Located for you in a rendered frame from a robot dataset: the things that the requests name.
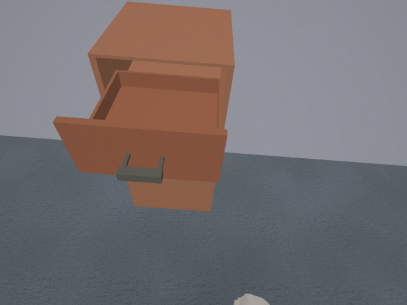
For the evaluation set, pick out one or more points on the cabinet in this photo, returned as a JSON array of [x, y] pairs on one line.
[[168, 39]]

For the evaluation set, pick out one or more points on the drawer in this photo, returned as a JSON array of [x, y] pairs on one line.
[[150, 115]]

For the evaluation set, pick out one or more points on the handle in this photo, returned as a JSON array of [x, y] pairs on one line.
[[138, 174]]

